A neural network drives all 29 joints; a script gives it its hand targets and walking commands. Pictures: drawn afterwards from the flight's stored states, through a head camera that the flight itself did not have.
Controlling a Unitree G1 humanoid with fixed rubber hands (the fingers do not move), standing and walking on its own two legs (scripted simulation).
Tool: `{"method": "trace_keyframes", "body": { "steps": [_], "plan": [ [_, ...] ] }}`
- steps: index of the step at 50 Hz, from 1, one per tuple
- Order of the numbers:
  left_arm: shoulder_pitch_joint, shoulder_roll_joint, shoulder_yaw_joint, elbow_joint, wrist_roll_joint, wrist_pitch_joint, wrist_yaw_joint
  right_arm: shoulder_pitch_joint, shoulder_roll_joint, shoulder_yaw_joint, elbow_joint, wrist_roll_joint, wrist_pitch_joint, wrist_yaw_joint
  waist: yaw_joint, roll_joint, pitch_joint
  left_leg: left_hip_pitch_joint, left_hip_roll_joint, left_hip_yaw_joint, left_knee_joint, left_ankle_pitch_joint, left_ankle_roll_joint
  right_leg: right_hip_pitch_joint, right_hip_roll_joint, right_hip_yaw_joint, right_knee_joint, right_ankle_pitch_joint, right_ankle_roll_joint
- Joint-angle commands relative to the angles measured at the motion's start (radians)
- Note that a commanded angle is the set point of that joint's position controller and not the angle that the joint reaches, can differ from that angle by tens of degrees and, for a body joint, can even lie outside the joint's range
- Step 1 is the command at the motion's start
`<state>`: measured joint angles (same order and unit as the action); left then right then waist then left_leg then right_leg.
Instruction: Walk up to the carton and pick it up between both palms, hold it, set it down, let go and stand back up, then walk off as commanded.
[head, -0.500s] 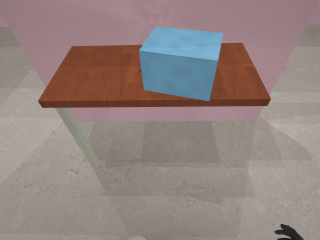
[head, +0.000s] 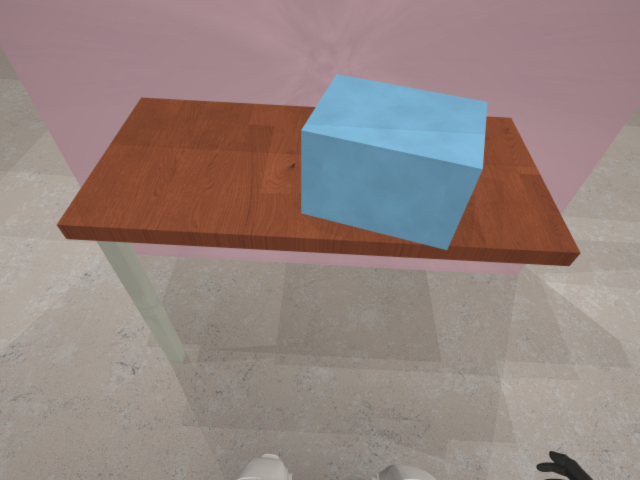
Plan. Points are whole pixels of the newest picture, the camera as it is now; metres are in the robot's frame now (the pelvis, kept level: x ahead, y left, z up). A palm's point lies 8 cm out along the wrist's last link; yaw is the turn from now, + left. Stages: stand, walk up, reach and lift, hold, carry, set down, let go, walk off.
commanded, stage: walk up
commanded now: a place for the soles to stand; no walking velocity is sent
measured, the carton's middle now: (390, 159) +0.65 -0.12 +0.03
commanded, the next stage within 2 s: none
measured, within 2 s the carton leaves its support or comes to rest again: neither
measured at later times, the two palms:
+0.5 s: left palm out of the picture +0.13 +0.24 -0.06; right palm (579, 403) +0.24 -0.35 -0.09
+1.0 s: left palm (228, 328) +0.35 +0.16 -0.07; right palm (594, 342) +0.34 -0.43 -0.10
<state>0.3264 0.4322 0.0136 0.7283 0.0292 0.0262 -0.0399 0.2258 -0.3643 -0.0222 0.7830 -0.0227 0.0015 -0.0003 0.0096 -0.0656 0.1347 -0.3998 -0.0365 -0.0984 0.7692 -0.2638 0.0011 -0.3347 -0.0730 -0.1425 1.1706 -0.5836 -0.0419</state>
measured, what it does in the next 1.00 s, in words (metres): walks ahead: right foot, then left foot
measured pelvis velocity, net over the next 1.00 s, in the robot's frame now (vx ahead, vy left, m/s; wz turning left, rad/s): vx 0.25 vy -0.13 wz -0.05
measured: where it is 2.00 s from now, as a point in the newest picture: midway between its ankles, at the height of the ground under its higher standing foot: (345, 460)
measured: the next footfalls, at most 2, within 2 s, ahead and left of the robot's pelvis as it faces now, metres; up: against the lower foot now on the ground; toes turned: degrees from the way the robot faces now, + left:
right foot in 0.14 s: +0.10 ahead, -0.12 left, +0.00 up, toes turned -10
left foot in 0.60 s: +0.32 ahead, +0.09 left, +0.00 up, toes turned -4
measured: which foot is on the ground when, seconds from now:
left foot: down 0.00-0.14, up 0.16-0.58, down 0.60-0.86, up 0.88-1.00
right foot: up 0.00-0.12, down 0.14-0.60, up 0.62-0.82, down 0.84-1.00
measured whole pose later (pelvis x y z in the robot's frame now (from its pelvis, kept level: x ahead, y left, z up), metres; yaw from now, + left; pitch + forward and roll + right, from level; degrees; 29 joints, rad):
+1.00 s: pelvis +0.25 -0.13 +0.01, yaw -3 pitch -3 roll +5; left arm 0.31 0.35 0.02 0.64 0.03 0.03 -0.01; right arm 0.23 -0.38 -0.03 0.78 -0.02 0.00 -0.06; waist 0.02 -0.04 0.11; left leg -0.41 -0.02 -0.05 0.96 -0.41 -0.02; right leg -0.34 -0.06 -0.11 0.83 -0.45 -0.08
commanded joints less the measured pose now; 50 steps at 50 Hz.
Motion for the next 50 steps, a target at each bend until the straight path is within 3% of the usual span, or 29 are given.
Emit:
{"method": "trace_keyframes", "body": {
  "steps": [1,4,5,6,7,8,9,10,12,14,17,24,27,29,30,31,32,33,35,38,40,41,42,43,44,45,48,49,50],
  "plan": [
    [0.059,0.207,0.139,-0.13,0.005,-0.014,-0.018,0.033,-0.342,-0.127,-0.107,-0.022,-0.046,-0.039,-0.013,0.257,-0.051,0.03,0.262,-0.575,-0.517,-0.679,0.232,-0.179,-0.009,0.213,-0.12,-0.054,0.005],
    [0.134,0.208,0.143,-0.138,-0.006,-0.003,-0.025,-0.046,-0.366,-0.14,-0.137,-0.02,-0.036,-0.046,0.033,0.296,-0.043,-0.101,0.297,-0.546,-0.491,-0.679,0.219,-0.04,-0.031,0.214,-0.238,0.008,-0.019],
    [0.2,0.199,0.144,-0.111,-0.009,-0.011,-0.025,-0.095,-0.361,-0.138,-0.141,-0.018,-0.031,-0.044,0.081,0.274,-0.065,-0.192,0.265,-0.469,-0.429,-0.655,0.189,0.108,-0.024,0.202,-0.345,0.077,-0.042],
    [0.339,0.19,0.15,-0.057,-0.01,-0.024,-0.018,-0.166,-0.338,-0.129,-0.148,-0.017,-0.023,-0.039,0.165,0.204,-0.113,-0.34,0.189,-0.318,-0.26,-0.616,0.134,0.391,0.002,0.181,-0.547,0.154,-0.069],
    [0.435,0.242,0.169,-0.015,-0.004,-0.041,0.001,-0.15,-0.236,-0.099,-0.144,-0.01,-0.022,-0.034,0.226,-0.085,-0.146,-0.451,0.003,-0.113,0.104,-0.559,0.061,0.527,-0.047,0.303,-0.791,-0.073,-0.043],
    [0.335,0.32,0.177,-0.049,0.021,-0.052,0.019,-0.13,-0.107,-0.059,-0.171,0.018,-0.032,-0.037,0.192,-0.256,-0.055,-0.64,-0.127,0.015,0.381,-0.413,0.004,0.413,-0.341,0.707,-1.018,-0.41,-0.027],
    [0.237,0.3,0.173,-0.096,0.026,-0.062,0.036,-0.138,-0.208,-0.086,-0.167,0.007,-0.028,-0.041,0.142,0.019,0.057,-0.595,-0.058,-0.133,0.43,-0.239,0.019,0.245,-0.403,0.811,-1.103,-0.478,-0.047],
    [0.176,0.285,0.167,-0.113,0.022,-0.069,0.039,-0.076,-0.238,-0.1,-0.145,0.023,-0.026,-0.028,0.088,0.075,0.079,-0.535,-0.031,-0.122,0.443,-0.135,0.015,0.218,-0.367,0.71,-1.093,-0.392,-0.002],
    [0.135,0.252,0.152,-0.116,0.022,-0.079,0.046,0.04,-0.251,-0.102,-0.088,0.026,-0.029,-0.011,0.031,0.06,0.013,-0.42,0.002,-0.076,0.409,-0.05,-0.004,0.281,-0.256,0.485,-0.998,-0.101,0.048],
    [0.148,0.208,0.139,-0.108,0.019,-0.076,0.05,0.072,-0.233,-0.095,-0.062,0.013,-0.028,-0.013,0.024,-0.011,-0.076,-0.369,0.009,-0.032,0.366,-0.047,-0.019,0.376,-0.208,0.329,-0.896,0.25,0.057],
    [0.224,0.178,0.138,-0.098,0.017,-0.067,0.055,0.018,-0.189,-0.074,-0.076,0.004,-0.018,-0.024,0.052,-0.04,-0.064,-0.374,0.002,0.018,0.271,-0.031,-0.023,0.432,-0.195,0.233,-0.848,0.555,0.037],
    [0.283,0.16,0.136,-0.089,0.023,-0.039,0.05,-0.098,-0.144,-0.039,-0.109,-0.006,-0.032,-0.027,0.122,-0.148,-0.111,-0.256,-0.01,0.205,-0.142,0.053,-0.028,0.554,-0.138,0.09,-0.691,0.796,-0.012],
    [0.204,0.136,0.12,-0.107,0.015,-0.023,0.044,-0.001,-0.145,-0.049,-0.073,-0.006,-0.038,-0.038,0.066,-0.144,-0.13,0.004,-0.047,0.252,-0.217,0.145,0.006,0.378,-0.145,0.041,-0.573,0.714,-0.043],
    [0.182,0.097,0.1,-0.124,0.014,-0.03,0.041,0.146,-0.209,-0.086,-0.037,-0.015,-0.042,-0.057,-0.026,-0.046,-0.205,0.335,-0.025,0.151,-0.215,0.167,0.08,0.145,-0.113,0.014,-0.319,0.693,-0.027],
    [0.17,0.073,0.091,-0.149,0.007,-0.032,0.041,0.23,-0.288,-0.115,-0.035,-0.029,-0.038,-0.07,-0.083,0.082,-0.231,0.493,0.149,-0.202,-0.175,-0.003,0.19,-0.134,-0.062,0.038,-0.095,0.535,-0.001],
    [0.121,0.101,0.106,-0.196,0.013,-0.02,0.033,0.294,-0.376,-0.134,-0.055,-0.026,-0.032,-0.08,-0.139,0.263,-0.246,0.521,0.371,-0.765,-0.38,-0.207,0.35,-0.364,0.106,0.092,0.118,-0.083,0.033],
    [-0.003,0.187,0.127,-0.243,0.016,0.003,0.032,0.276,-0.374,-0.133,-0.066,-0.024,-0.026,-0.087,-0.158,0.133,-0.138,0.36,0.422,-0.851,-0.475,-0.521,0.395,-0.398,0.04,0.22,0.162,-0.149,0.019],
    [-0.046,0.201,0.13,-0.252,0.016,0.008,0.029,0.226,-0.377,-0.134,-0.079,-0.022,-0.032,-0.091,-0.131,0.109,-0.032,0.296,0.424,-0.834,-0.489,-0.557,0.372,-0.439,0.016,0.255,0.186,-0.106,0.02],
    [-0.019,0.183,0.135,-0.236,0.028,0.006,0.017,0.152,-0.356,-0.133,-0.083,-0.031,-0.048,-0.094,-0.055,0.082,0.005,0.171,0.384,-0.665,-0.439,-0.331,0.323,-0.361,-0.048,0.298,0.12,-0.08,0.0],
    [0.034,0.169,0.141,-0.232,0.025,0.005,-0.004,0.068,-0.339,-0.13,-0.099,-0.043,-0.066,-0.09,-0.016,0.18,-0.055,0.044,0.321,-0.51,-0.343,-0.244,0.265,-0.203,-0.073,0.333,-0.09,-0.059,-0.013],
    [0.096,0.149,0.138,-0.198,0.002,0.0,0.004,-0.031,-0.326,-0.116,-0.123,-0.035,-0.054,-0.081,0.027,0.24,-0.076,-0.046,0.289,-0.391,-0.263,-0.046,0.216,-0.047,-0.041,0.246,-0.281,0.074,-0.004],
    [0.173,0.138,0.135,-0.156,-0.005,-0.004,0.014,-0.12,-0.31,-0.105,-0.135,-0.021,-0.041,-0.072,0.084,0.245,-0.095,-0.164,0.247,-0.275,-0.2,0.013,0.153,0.152,-0.028,0.199,-0.464,0.232,-0.008],
    [0.202,0.15,0.139,-0.116,-0.004,-0.021,0.026,-0.107,-0.242,-0.072,-0.119,-0.008,-0.031,-0.064,0.11,0.167,-0.133,-0.21,0.166,-0.15,-0.036,0.039,0.083,0.316,-0.012,0.22,-0.68,0.288,0.0],
    [0.17,0.241,0.146,-0.111,0.007,-0.041,0.038,-0.016,-0.11,-0.031,-0.094,0.017,-0.028,-0.055,0.085,-0.134,-0.143,-0.256,-0.016,-0.009,0.198,-0.219,0.002,0.297,-0.26,0.527,-0.891,0.213,0.01],
    [0.083,0.249,0.141,-0.141,0.006,-0.043,0.047,-0.026,-0.175,-0.054,-0.089,0.018,-0.014,-0.067,0.07,-0.045,-0.108,-0.245,-0.034,-0.065,0.26,-0.305,-0.025,0.187,-0.361,0.622,-0.902,0.239,0.011],
    [0.063,0.227,0.139,-0.145,-0.006,-0.043,0.05,-0.014,-0.22,-0.068,-0.07,0.024,-0.005,-0.072,0.051,0.007,-0.072,-0.224,-0.014,-0.095,0.291,-0.266,-0.017,0.174,-0.329,0.565,-0.881,0.28,0.057],
    [0.052,0.185,0.119,-0.13,-0.017,-0.043,0.068,0.062,-0.199,-0.05,-0.019,0.029,-0.006,-0.071,0.014,-0.075,-0.122,-0.224,0.01,-0.063,0.314,-0.183,-0.029,0.364,-0.199,0.33,-0.719,0.897,0.162],
    [0.061,0.167,0.113,-0.127,-0.022,-0.038,0.071,0.064,-0.187,-0.041,-0.008,0.024,-0.006,-0.073,0.02,-0.104,-0.152,-0.217,0.014,-0.035,0.314,-0.181,-0.033,0.409,-0.179,0.262,-0.686,1.093,0.167],
    [0.079,0.156,0.112,-0.122,-0.022,-0.034,0.074,0.06,-0.18,-0.034,0.003,0.02,-0.004,-0.073,0.034,-0.114,-0.176,-0.214,0.016,-0.022,0.3,-0.176,-0.041,0.446,-0.176,0.24,-0.676,1.158,0.173]
  ]
}}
